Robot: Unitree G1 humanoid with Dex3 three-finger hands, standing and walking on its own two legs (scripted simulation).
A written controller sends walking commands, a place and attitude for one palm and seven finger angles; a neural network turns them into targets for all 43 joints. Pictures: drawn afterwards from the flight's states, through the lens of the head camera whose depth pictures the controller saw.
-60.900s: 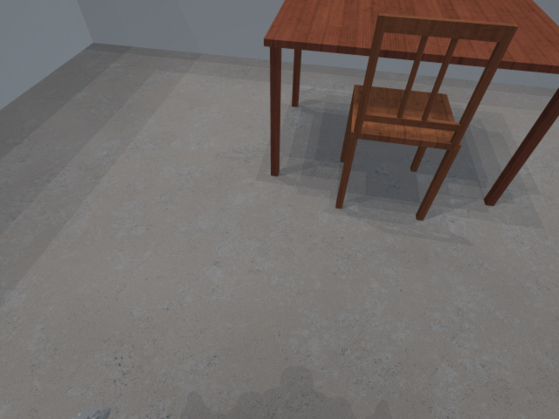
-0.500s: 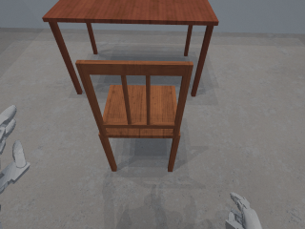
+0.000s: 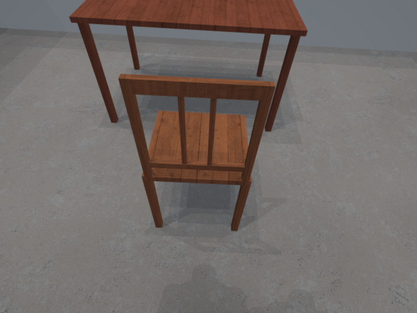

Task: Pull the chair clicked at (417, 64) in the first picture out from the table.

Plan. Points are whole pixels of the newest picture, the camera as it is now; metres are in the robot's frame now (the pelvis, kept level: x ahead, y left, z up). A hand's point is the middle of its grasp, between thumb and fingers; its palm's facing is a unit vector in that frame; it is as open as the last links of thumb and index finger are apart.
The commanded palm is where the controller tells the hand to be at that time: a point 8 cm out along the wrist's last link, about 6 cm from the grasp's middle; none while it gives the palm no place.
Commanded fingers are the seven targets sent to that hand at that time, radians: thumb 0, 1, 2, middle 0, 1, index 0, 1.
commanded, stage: let the arm hang, fingers relaxed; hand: left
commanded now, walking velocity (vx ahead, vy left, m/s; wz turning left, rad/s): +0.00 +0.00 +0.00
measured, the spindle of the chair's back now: (182, 133) +0.63 +0.12 -0.09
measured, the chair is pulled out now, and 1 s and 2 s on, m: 0.60 0.60 0.60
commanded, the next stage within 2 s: look to check the result in 0.58 s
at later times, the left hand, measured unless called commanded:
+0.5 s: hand out of the picture -0.02 +0.15 -0.18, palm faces -0.01 -0.99 -0.14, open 7.4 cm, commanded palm none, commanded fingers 0.00 0.90 0.90 -0.20 -0.30 -0.20 -0.30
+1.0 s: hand out of the picture -0.03 +0.15 -0.18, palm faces -0.01 -0.99 -0.16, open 7.4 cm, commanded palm none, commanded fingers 0.00 0.90 0.90 -0.20 -0.30 -0.20 -0.30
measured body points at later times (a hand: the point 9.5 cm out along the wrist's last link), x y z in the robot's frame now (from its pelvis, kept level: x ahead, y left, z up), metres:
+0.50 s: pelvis -0.01 +0.00 +0.00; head -0.01 +0.00 +0.45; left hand -0.02 +0.20 -0.16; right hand -0.04 -0.20 -0.16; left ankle +0.01 +0.08 -0.74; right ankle -0.01 -0.11 -0.74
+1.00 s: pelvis +0.00 -0.01 +0.00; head +0.01 -0.01 +0.45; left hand -0.03 +0.20 -0.16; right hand -0.03 -0.21 -0.16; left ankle +0.01 +0.08 -0.74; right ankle -0.01 -0.11 -0.74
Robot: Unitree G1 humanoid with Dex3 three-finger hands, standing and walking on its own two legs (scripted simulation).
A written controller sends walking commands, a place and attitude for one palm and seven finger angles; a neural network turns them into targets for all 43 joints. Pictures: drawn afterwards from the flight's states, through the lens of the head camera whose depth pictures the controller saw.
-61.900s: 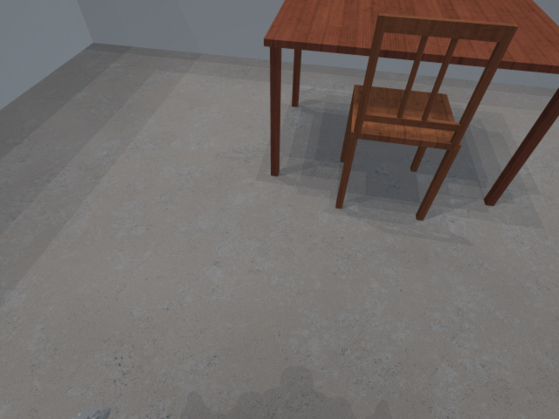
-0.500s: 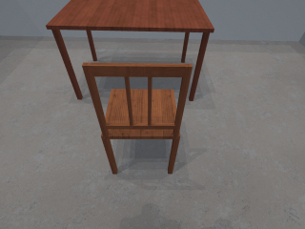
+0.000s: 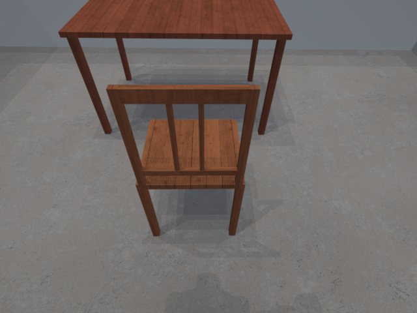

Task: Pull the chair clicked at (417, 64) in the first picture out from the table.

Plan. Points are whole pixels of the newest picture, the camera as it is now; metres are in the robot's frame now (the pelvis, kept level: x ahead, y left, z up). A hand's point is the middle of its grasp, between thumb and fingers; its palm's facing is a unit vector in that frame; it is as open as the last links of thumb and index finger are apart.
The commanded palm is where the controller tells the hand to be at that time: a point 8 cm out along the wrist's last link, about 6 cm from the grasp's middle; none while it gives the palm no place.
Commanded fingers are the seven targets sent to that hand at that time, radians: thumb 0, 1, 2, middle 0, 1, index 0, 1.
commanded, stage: look to check the result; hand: left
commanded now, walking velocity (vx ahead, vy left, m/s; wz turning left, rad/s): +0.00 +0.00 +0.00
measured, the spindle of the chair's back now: (173, 140) +0.63 +0.15 -0.09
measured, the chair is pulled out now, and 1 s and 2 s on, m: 0.60 0.60 0.60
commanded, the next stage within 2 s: stand and wait in 0.36 s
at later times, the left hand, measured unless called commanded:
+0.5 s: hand out of the picture -0.02 +0.14 -0.18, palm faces +0.02 -0.99 -0.16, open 7.4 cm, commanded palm none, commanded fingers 0.00 0.90 0.90 -0.20 -0.30 -0.20 -0.30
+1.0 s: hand out of the picture -0.02 +0.13 -0.18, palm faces +0.03 -0.99 -0.16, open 7.4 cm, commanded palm none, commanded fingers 0.00 0.90 0.90 -0.20 -0.30 -0.20 -0.30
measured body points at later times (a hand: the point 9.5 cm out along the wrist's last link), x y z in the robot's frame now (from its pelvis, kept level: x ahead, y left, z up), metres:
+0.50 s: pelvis +0.01 -0.01 +0.00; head +0.01 -0.01 +0.45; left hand -0.02 +0.19 -0.16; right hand -0.02 -0.21 -0.16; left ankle +0.01 +0.09 -0.75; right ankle -0.01 -0.11 -0.75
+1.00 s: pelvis +0.01 -0.02 +0.00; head +0.02 -0.02 +0.45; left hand -0.02 +0.18 -0.16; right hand -0.01 -0.22 -0.17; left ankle +0.01 +0.09 -0.75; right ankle -0.01 -0.11 -0.75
